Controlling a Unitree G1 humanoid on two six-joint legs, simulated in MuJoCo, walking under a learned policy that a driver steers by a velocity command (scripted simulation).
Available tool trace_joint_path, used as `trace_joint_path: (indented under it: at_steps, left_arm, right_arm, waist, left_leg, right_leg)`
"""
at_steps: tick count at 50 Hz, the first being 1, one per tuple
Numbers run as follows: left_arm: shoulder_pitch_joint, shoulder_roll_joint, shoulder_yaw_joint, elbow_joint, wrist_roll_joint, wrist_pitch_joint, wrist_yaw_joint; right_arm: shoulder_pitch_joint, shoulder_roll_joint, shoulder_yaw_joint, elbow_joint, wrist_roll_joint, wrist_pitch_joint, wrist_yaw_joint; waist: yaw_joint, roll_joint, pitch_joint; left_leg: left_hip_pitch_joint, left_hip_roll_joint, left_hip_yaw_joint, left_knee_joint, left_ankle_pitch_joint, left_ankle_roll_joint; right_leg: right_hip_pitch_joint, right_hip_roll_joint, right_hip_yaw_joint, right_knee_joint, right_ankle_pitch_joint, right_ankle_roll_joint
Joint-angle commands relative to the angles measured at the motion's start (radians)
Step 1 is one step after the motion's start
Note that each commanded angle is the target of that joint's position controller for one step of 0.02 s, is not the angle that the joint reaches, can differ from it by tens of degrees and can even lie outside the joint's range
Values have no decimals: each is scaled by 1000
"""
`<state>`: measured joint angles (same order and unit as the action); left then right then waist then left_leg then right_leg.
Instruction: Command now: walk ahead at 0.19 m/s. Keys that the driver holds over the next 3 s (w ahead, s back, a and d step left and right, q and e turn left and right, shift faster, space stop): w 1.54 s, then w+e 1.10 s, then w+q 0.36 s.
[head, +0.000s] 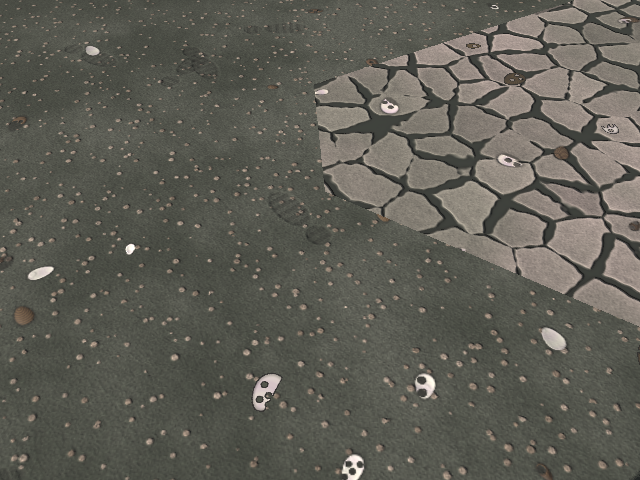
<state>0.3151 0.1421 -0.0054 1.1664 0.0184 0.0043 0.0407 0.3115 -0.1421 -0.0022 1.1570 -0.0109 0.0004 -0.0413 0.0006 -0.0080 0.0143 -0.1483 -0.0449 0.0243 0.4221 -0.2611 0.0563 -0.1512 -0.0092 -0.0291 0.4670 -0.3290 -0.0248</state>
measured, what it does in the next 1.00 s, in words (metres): walks ahead: left foot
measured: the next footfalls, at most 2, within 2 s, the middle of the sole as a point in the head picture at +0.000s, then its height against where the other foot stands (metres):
left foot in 0.66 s outside the picture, level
right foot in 1.22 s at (389, 392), level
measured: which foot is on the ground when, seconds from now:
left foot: down 0.00-0.20, up 0.22-0.64, down 0.66-1.00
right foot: down 0.00-0.66, up 0.68-1.00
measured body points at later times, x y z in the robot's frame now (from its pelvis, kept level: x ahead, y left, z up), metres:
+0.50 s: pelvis +0.16 -0.05 +0.00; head +0.18 -0.07 +0.45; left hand +0.03 +0.15 -0.14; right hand +0.28 -0.28 -0.15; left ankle +0.26 +0.07 -0.68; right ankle +0.03 -0.11 -0.74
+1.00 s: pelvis +0.44 -0.02 +0.00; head +0.46 -0.02 +0.45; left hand +0.57 +0.21 -0.14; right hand +0.36 -0.25 -0.14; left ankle +0.38 +0.02 -0.74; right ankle +0.57 -0.18 -0.68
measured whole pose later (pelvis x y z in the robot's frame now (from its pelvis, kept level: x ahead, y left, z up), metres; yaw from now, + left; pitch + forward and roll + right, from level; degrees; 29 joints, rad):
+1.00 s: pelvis +0.44 -0.02 +0.00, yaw +0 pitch +0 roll +1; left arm 0.12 0.19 0.05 0.94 0.03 -0.04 -0.03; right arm 0.45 -0.16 -0.03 1.10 -0.01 -0.10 0.00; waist -0.03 -0.03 0.04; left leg -0.01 -0.11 0.10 0.22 -0.22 0.12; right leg -0.65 -0.12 -0.02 0.88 -0.08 -0.04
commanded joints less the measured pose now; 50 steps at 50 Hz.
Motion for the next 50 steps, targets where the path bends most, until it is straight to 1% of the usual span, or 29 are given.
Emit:
trace_joint_path:
  at_steps: [1,2,3,5,8,9,10,11,12,13,14,16,18,21,25,28,30,32,33,34,35,36,37,38,40,42,45,47,50]
  left_arm:
    - [10,47,11,-51,18,-4,-12]
    - [-9,29,8,-69,27,-12,-18]
    - [-32,38,11,-89,27,-22,-24]
    - [-44,63,22,-116,17,-43,-37]
    - [56,36,27,-102,1,-65,-46]
    - [144,25,30,-68,-2,-67,-42]
    - [229,44,39,-38,1,-69,-35]
    - [338,112,56,-24,15,-77,-24]
    - [418,202,78,-10,6,-70,-25]
    - [328,168,71,-28,7,-61,-21]
    - [234,145,63,-65,4,-68,-26]
    - [167,120,54,-95,-3,-90,-28]
    - [206,92,43,-76,-3,-105,-25]
    - [283,81,33,-48,-3,-111,-23]
    - [295,83,23,-48,0,-114,-19]
    - [303,107,27,-40,2,-118,-13]
    - [273,131,32,-41,2,-123,-12]
    - [238,158,42,-46,3,-118,-9]
    - [215,164,45,-52,-4,-115,-12]
    - [230,118,35,-79,-8,-113,-20]
    - [342,21,28,-86,-33,-105,-34]
    - [234,112,50,-104,-12,-99,-33]
    - [131,123,56,-142,-5,-103,-38]
    - [92,110,57,-149,-2,-106,-39]
    - [118,71,56,-142,19,-83,-48]
    - [107,54,57,-152,21,-64,-57]
    - [-27,73,60,-205,22,-46,-65]
    - [-132,83,59,-242,16,-44,-69]
    - [-258,70,49,-285,3,-48,-73]
  right_arm:
    - [150,-150,-42,1,-3,11,3]
    - [178,-157,-50,7,-6,10,4]
    - [178,-153,-53,4,-10,5,5]
    - [143,-163,-61,-17,-19,-10,9]
    - [36,-161,-66,-53,1,-25,14]
    - [8,-154,-67,-63,6,-26,16]
    - [-11,-136,-63,-77,1,-32,18]
    - [-34,-70,-45,-103,-4,-43,25]
    - [-53,-53,-40,-144,-13,-49,34]
    - [-63,-113,-52,-149,-42,-52,45]
    - [-69,-101,-51,-149,-38,-57,57]
    - [-48,-84,-50,-134,-27,-66,72]
    - [-55,-89,-54,-133,-27,-57,77]
    - [-147,-80,-53,-170,-22,-43,74]
    - [-341,-59,-35,-250,-11,-40,74]
    - [-395,-68,-29,-281,-4,-42,70]
    - [-333,-98,-39,-275,-4,-47,58]
    - [-104,-144,-65,-207,-2,-61,43]
    - [48,-169,-80,-159,-11,-70,35]
    - [197,-251,-104,-134,-37,-73,28]
    - [173,-295,-113,-145,-44,-67,40]
    - [71,-257,-109,-153,-5,-62,49]
    - [-29,-190,-89,-172,4,-67,52]
    - [-64,-133,-74,-170,-1,-79,55]
    - [-42,-77,-52,-143,-4,-96,43]
    - [19,-93,-49,-119,-4,-111,36]
    - [83,-132,-50,-107,-1,-116,34]
    - [124,-129,-44,-104,0,-114,36]
    - [180,-123,-37,-97,1,-113,35]
  waist:
    - [-45,126,176]
    - [-56,156,188]
    - [-56,150,191]
    - [-35,114,157]
    - [48,100,127]
    - [84,78,120]
    - [111,24,113]
    - [149,-171,75]
    - [151,-302,92]
    - [88,-153,167]
    - [44,-69,191]
    - [2,-31,160]
    - [-2,-42,124]
    - [12,-68,111]
    - [40,-86,143]
    - [42,-107,142]
    - [-1,-112,97]
    - [-99,-111,-26]
    - [-168,-94,-97]
    - [-197,11,-208]
    - [-104,203,-275]
    - [-88,66,-177]
    - [-56,42,-35]
    - [-29,-10,31]
    - [28,7,40]
    - [43,27,44]
    - [31,45,81]
    - [6,50,97]
    - [-28,62,100]
  left_leg:
    - [-59,227,-337,-240,-599,131]
    - [-59,298,-427,-285,-626,173]
    - [-74,336,-472,-313,-587,198]
    - [-52,346,-456,-316,-466,204]
    - [-182,253,-284,-246,-349,144]
    - [-273,205,-223,-178,-347,125]
    - [-372,154,-163,-62,-330,104]
    - [-483,53,-33,237,-274,62]
    - [-642,-21,51,474,-299,47]
    - [-649,54,-15,618,-227,56]
    - [-641,85,-37,653,-129,55]
    - [-584,116,-34,634,4,29]
    - [-574,110,1,626,66,9]
    - [-612,96,45,592,101,-9]
    - [-553,63,101,358,166,-16]
    - [-442,33,134,210,180,20]
    - [-326,-3,140,172,151,64]
    - [-104,-42,124,127,124,108]
    - [97,-6,88,61,153,130]
    - [317,225,-172,45,-31,174]
    - [479,474,-708,-103,-90,327]
    - [363,420,-697,-187,-233,299]
    - [208,391,-537,-220,-211,261]
    - [90,347,-432,-249,-70,232]
    - [-26,272,-275,-270,104,181]
    - [-41,249,-206,-276,230,174]
    - [-24,225,-137,-305,293,161]
    - [7,207,-106,-310,371,143]
    - [51,186,-62,-297,489,113]
  right_leg:
    - [-264,32,-34,118,-228,-41]
    - [-293,21,-54,200,-163,-42]
    - [-311,-5,-36,263,-131,-46]
    - [-332,-29,-2,315,-155,-54]
    - [-83,2,-49,94,-41,-63]
    - [74,43,-83,1,20,-60]
    - [209,38,-50,-60,-3,-58]
    - [314,-175,256,-233,-216,-83]
    - [312,-366,620,-383,-471,-167]
    - [192,-381,634,-387,-508,-193]
    - [126,-343,551,-385,-424,-182]
    - [115,-263,374,-394,-145,-149]
    - [157,-210,245,-369,119,-131]
    - [194,-181,145,-325,441,-127]
    - [154,-153,78,-321,619,-125]
    - [173,-171,55,-304,754,-128]
    - [215,-188,34,-207,1008,-120]
    - [242,-189,20,53,1149,-110]
    - [148,-165,1,252,1012,-101]
    - [-45,-106,-30,558,606,-96]
    - [-383,93,-3,921,-204,-67]
    - [-467,29,99,952,-107,-90]
    - [-490,-16,87,899,-3,-94]
    - [-450,-45,82,844,49,-93]
    - [-349,-79,79,756,68,-71]
    - [-347,-83,57,702,72,-50]
    - [-455,-103,19,600,161,-24]
    - [-504,-104,-5,497,237,-11]
    - [-484,-76,-44,313,323,-3]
